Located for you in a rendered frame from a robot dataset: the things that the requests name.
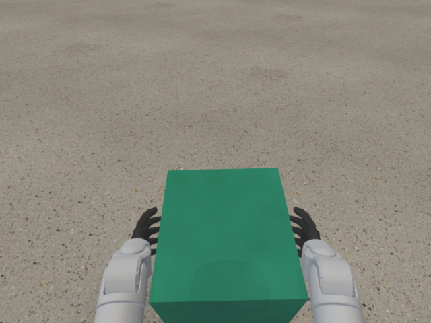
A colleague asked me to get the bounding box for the robot right forearm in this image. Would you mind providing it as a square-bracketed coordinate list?
[301, 239, 365, 323]

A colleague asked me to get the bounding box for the robot left hand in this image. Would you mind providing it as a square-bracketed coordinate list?
[131, 207, 161, 256]

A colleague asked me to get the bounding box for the carton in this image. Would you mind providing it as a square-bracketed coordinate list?
[149, 168, 308, 323]

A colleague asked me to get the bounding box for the robot right hand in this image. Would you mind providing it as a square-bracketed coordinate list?
[289, 207, 320, 258]

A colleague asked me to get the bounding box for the robot left forearm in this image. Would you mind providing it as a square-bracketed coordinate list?
[94, 238, 152, 323]

